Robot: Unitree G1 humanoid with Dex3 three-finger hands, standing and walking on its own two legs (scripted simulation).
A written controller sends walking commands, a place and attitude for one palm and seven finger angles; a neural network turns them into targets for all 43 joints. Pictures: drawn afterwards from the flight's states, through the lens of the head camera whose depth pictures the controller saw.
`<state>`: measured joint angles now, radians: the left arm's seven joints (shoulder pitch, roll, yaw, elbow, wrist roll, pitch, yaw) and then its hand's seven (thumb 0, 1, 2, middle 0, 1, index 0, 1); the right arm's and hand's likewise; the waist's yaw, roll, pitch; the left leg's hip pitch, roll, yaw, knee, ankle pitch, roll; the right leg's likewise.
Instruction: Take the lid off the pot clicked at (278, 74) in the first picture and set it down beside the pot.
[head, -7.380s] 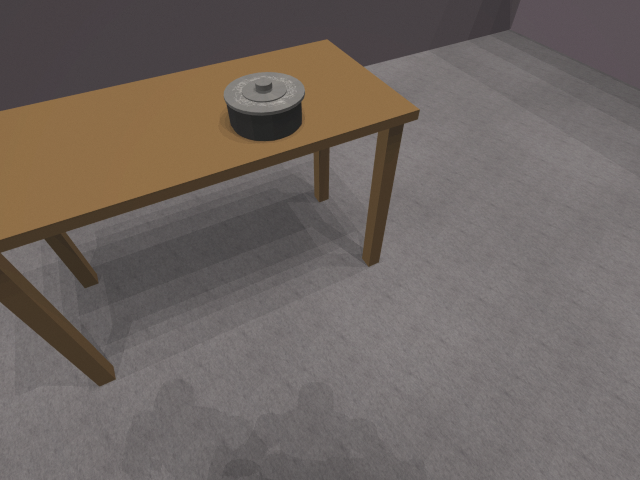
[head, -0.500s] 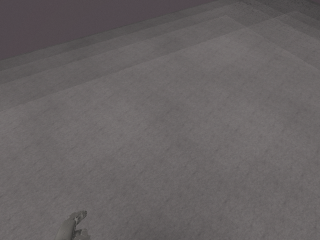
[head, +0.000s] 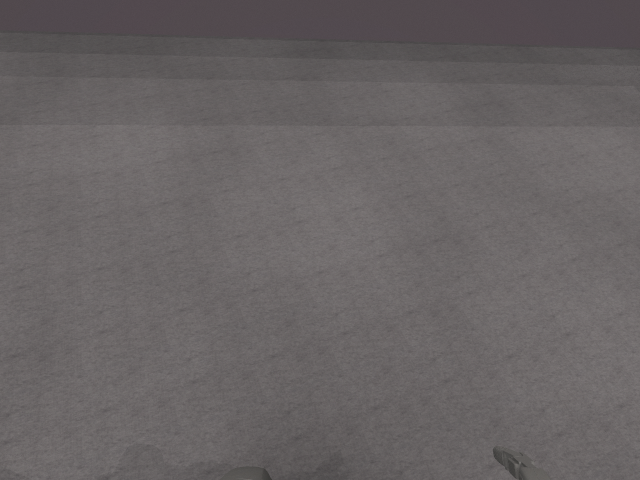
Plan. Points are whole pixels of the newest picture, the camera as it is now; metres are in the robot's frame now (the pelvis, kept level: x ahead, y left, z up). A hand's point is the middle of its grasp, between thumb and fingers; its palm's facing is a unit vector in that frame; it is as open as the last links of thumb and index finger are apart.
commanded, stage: turn to face it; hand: left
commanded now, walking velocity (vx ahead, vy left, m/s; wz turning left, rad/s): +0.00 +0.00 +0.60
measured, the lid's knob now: out of the picture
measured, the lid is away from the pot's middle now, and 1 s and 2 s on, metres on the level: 0.00 0.00 0.00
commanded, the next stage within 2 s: none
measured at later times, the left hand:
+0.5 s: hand out of the picture +0.09 +0.21 -0.13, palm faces +0.26 -0.92 -0.30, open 7.4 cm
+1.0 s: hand out of the picture -0.08 +0.21 -0.17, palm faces +0.59 -0.76 -0.27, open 7.4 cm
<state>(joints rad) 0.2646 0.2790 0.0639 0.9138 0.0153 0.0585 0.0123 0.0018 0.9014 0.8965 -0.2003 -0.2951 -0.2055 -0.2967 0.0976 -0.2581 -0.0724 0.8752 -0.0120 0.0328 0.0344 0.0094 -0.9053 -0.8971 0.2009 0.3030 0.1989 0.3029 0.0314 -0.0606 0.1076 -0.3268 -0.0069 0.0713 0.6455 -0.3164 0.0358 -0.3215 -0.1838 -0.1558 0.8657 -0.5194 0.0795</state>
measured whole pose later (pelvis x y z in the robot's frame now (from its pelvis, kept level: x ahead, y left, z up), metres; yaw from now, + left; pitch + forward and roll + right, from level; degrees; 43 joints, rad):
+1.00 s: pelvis +0.02 +0.01 +0.00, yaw +35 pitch +0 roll +1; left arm 0.25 0.28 0.06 0.91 0.01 0.07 0.01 0.00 0.90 0.90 -0.20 -0.30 -0.21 -0.30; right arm 0.10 -0.25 -0.07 0.87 -0.01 0.03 0.03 0.01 -0.91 -0.90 0.20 0.30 0.20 0.30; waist 0.03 -0.06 0.11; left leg -0.32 -0.01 0.05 0.64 -0.32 0.03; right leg -0.35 -0.16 -0.12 0.97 -0.56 0.08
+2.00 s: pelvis +0.03 +0.01 +0.02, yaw +71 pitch +0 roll +0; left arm 0.20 0.28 0.07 0.90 0.01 0.06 0.00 0.00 0.91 0.90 -0.20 -0.29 -0.20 -0.30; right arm 0.16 -0.23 -0.05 0.90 -0.02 0.03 0.01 0.01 -0.90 -0.90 0.20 0.30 0.20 0.30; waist 0.01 -0.03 0.08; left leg -0.26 -0.03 -0.02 0.51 -0.24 0.03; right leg -0.48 -0.10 -0.03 1.09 -0.42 0.10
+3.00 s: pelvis +0.04 -0.02 +0.02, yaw +97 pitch +0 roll +0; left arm 0.25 0.22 0.04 0.98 0.02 0.04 -0.02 0.00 0.91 0.90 -0.20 -0.29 -0.20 -0.30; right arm 0.22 -0.18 -0.03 0.97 -0.03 0.01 0.00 0.01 -0.90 -0.90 0.21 0.30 0.21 0.30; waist 0.01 0.00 0.02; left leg -0.17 -0.03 -0.02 0.42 -0.25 0.03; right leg -0.37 -0.08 -0.06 0.82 -0.43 0.06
